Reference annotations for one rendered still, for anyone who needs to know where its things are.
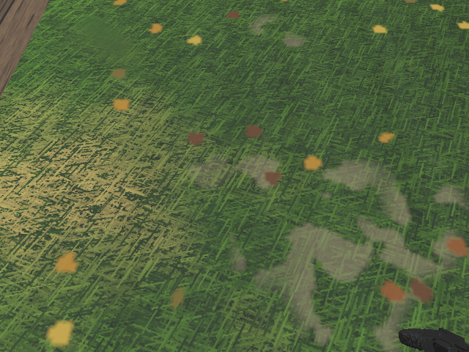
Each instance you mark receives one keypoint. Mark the robot right hand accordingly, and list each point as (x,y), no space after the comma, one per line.
(430,340)

